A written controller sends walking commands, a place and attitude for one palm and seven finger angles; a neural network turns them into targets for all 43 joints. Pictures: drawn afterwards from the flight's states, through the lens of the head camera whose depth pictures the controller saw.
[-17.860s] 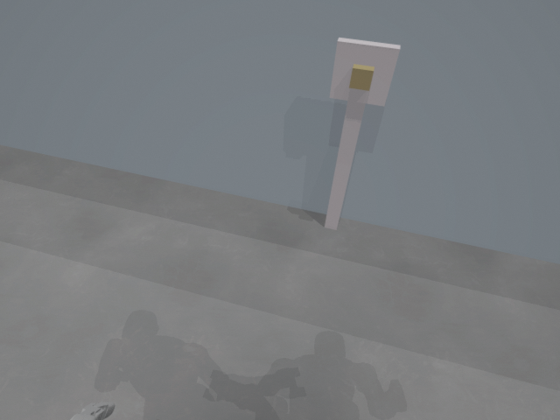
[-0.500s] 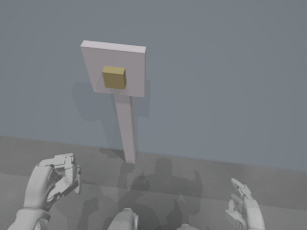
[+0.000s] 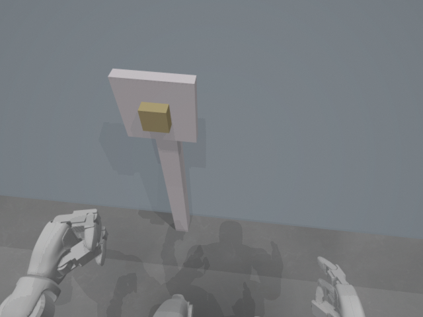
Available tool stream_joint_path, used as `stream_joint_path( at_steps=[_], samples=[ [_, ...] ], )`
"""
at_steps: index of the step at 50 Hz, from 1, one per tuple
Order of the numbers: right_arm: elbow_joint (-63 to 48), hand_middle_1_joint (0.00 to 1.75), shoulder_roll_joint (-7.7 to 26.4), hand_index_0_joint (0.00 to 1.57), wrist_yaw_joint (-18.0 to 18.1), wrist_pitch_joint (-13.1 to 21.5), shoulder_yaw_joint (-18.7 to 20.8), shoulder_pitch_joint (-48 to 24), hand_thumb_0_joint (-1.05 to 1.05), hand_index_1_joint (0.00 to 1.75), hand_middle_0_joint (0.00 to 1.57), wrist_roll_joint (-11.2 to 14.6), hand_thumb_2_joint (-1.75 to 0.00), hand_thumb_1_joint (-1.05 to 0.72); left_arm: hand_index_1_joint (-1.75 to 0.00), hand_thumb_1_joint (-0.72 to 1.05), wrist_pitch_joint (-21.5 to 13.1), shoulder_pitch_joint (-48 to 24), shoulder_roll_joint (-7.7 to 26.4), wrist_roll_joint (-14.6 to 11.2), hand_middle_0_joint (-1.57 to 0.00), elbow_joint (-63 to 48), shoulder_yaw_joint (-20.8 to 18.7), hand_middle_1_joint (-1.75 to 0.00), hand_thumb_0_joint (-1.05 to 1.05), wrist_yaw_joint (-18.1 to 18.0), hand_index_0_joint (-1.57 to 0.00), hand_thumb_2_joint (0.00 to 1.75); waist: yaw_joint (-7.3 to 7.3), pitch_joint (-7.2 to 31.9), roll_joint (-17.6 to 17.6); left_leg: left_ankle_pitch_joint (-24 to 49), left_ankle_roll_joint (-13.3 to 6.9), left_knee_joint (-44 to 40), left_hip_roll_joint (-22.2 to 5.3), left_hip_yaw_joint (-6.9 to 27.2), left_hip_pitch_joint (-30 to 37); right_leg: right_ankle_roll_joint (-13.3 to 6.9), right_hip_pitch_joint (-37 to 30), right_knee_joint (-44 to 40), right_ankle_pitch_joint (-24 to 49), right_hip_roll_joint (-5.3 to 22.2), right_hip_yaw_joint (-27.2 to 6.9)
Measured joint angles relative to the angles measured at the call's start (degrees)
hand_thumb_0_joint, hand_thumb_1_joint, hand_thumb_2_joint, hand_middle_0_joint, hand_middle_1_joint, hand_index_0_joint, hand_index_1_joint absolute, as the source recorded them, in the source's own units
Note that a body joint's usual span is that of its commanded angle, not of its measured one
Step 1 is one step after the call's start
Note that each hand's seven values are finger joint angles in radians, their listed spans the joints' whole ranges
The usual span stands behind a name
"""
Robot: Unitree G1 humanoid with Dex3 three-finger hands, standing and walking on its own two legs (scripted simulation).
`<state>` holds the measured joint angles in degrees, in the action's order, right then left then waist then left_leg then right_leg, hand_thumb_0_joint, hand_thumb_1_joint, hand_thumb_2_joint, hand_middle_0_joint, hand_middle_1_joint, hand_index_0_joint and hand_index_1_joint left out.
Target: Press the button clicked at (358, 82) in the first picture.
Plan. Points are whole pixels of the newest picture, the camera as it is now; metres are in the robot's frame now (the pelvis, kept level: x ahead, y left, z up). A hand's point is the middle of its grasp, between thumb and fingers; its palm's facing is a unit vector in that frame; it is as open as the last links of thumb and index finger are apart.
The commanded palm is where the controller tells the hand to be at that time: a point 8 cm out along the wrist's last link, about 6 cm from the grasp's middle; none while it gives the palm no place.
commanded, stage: raise the hand and make a fist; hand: left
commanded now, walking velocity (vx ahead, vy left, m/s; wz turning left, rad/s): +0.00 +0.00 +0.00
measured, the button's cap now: (156, 116) +0.52 +0.16 +0.07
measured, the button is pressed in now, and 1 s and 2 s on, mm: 0 0 0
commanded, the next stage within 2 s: aim a knuckle at the button in 0.28 s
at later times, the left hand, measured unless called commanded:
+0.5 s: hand (101, 247) +0.22 +0.19 +0.06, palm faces -0.03 -1.00 -0.05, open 3.1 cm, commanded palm +0.21 +0.25 +0.06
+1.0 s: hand (139, 204) +0.31 +0.16 +0.04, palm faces -0.10 -0.99 -0.02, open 3.2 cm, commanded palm +0.30 +0.21 +0.05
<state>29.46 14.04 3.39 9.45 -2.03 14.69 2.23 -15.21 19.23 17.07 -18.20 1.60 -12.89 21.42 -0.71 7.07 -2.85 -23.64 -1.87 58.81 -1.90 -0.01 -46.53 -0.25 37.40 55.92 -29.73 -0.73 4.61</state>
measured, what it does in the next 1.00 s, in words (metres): stands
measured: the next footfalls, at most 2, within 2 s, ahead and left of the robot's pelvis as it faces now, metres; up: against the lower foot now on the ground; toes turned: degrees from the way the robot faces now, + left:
none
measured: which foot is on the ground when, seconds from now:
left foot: down 0.00-1.00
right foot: down 0.00-1.00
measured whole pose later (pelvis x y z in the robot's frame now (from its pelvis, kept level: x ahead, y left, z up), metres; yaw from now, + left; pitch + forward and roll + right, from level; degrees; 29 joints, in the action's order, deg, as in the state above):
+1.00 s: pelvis +0.00 -0.01 -0.01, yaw -1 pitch +14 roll -2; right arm 32.3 14.9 2.7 8.4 -1.3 15.5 1.6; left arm -18.6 0.2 14.1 -14.2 15.0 -8.7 15.0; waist -1.9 7.3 -2.4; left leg -24.0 -1.2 60.2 -2.1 -0.9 -50.2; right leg -0.8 42.3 59.2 -30.9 -0.8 3.6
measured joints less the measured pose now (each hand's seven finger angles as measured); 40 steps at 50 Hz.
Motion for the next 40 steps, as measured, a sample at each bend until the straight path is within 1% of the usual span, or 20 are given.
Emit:
stream_joint_path(
  at_steps=[3, 9, 11, 15, 18, 21, 26, 31, 35, 40],
  samples=[
    [-0.09, 0.30, 0.06, 0.20, 0.03, 0.41, 0.31, 0.53, 0.01, 0.30, 0.21, -0.07, -0.90, -0.90, -1.50, 0.91, -0.56, 0.80, -0.47, -0.54, -1.30, -0.15, -0.05, -1.50, 0.02, -0.10, -1.30, 0.90, -0.14, 0.01, 0.45, 0.17, 0.16, -0.49, -0.16, -0.25, 0.45, -0.14, -0.19, -0.23, 0.16, -0.13, -0.28],
    [0.20, 0.30, 0.37, 0.20, -0.34, 0.69, 0.73, 0.54, 0.01, 0.29, 0.21, -0.24, -0.90, -0.90, -1.50, 0.91, -3.95, 0.66, -1.05, -0.41, -1.30, -0.75, -0.43, -1.49, 0.02, -1.54, -1.30, 0.90, -0.01, -0.10, 0.88, 0.07, 0.52, 0.30, -0.29, 0.20, -0.10, -0.51, 0.29, 0.71, -0.21, -0.30, 0.13],
    [0.28, 0.30, 0.43, 0.20, -0.43, 0.60, 0.76, 0.25, 0.01, 0.29, 0.21, -0.15, -0.90, -0.90, -1.50, 0.91, -4.04, 0.42, -1.08, -0.16, -1.30, -0.36, -0.25, -1.49, 0.02, -1.41, -1.30, 0.90, 0.00, -0.15, 0.76, 0.04, 0.60, 0.64, -0.31, 0.39, -0.44, -0.60, 0.57, 1.07, -0.31, -0.34, 0.31],
    [0.21, 0.30, 0.26, 0.20, -0.35, 0.54, 0.69, -0.21, 0.01, 0.29, 0.21, -0.02, -0.90, -0.90, -1.50, 0.91, -3.12, 0.94, -0.89, 0.21, -1.30, -0.27, 0.54, -1.50, 0.02, -0.90, -1.30, 0.90, 0.00, -0.15, 0.37, 0.15, 0.69, 0.65, -0.36, 0.45, -0.49, -0.72, 0.68, 1.20, -0.28, -0.39, 0.35],
    [0.11, 0.30, -0.06, 0.20, -0.17, 0.64, 0.58, -0.33, 0.01, 0.29, 0.21, 0.02, -0.90, -0.90, -1.50, 0.90, -3.12, 1.59, -0.89, -0.03, -1.30, -0.71, 0.72, -1.49, 0.02, -0.91, -1.30, 0.90, 0.09, -0.07, 0.12, 0.29, 0.77, 0.34, -0.41, 0.38, -0.12, -0.78, 0.41, 0.99, -0.15, -0.45, 0.27],
    [0.09, 0.30, -0.27, 0.20, 0.00, 0.67, 0.33, -0.38, 0.01, 0.29, 0.21, -0.02, -0.90, -0.90, -1.50, 0.90, -3.81, 1.30, -0.91, -0.46, -1.30, -0.52, 0.31, -1.49, 0.02, -1.14, -1.30, 0.90, 0.30, -0.03, 0.04, 0.40, 0.87, 0.22, -0.40, 0.42, -0.03, -0.86, 0.36, 1.01, -0.14, -0.44, 0.30],
    [0.65, 0.30, 0.28, 0.20, 0.35, 1.20, -0.33, -0.66, 0.01, 0.30, 0.21, -0.14, -0.90, -0.90, -1.50, 0.90, -4.69, -3.27, -1.00, -0.46, -1.30, 3.02, 0.27, -1.50, 0.02, -0.86, -1.30, 0.90, 0.61, -0.14, -0.23, 0.30, 1.01, 1.42, -0.26, 1.02, -1.66, -1.01, 1.75, 2.25, -0.54, -0.37, 0.90],
    [1.66, 0.30, 0.58, 0.20, 0.61, 1.51, -0.60, -0.99, 0.01, 0.30, 0.21, -0.20, -0.90, -0.90, -1.50, 0.90, -3.58, -8.84, -1.11, 0.27, -1.30, 6.48, 1.44, -1.50, 0.02, -0.11, -1.30, 0.90, 0.28, -0.37, 0.02, -0.01, 1.03, 2.57, -0.41, 1.01, -3.27, -1.08, 3.44, 3.53, -0.91, -0.46, 0.85],
    [1.91, 0.30, 0.47, 0.20, 0.48, 1.30, -0.39, -0.46, 0.01, 0.30, 0.21, -0.25, -0.90, -0.90, -1.50, 0.90, -2.71, -11.20, -1.22, 1.03, -1.30, 6.89, 2.10, -1.50, 0.02, -1.24, -1.30, 0.90, -0.43, -0.27, 0.28, -0.11, 0.99, 2.22, -0.55, 0.50, -3.16, -1.04, 3.62, 3.33, -0.85, -0.54, 0.32],
    [1.99, 0.30, 0.47, 0.20, 0.01, 0.36, -0.07, 0.46, 0.01, 0.30, 0.21, -0.41, -0.90, -0.90, -1.50, 0.90, -2.36, -14.10, -1.31, 1.82, -1.30, 9.01, 1.60, -1.49, 0.02, -3.78, -1.30, 0.90, -1.02, 0.11, 0.53, -0.09, 0.89, 1.35, -0.54, -0.30, -2.78, -0.88, 3.71, 2.87, -0.77, -0.43, -0.47]
  ],
)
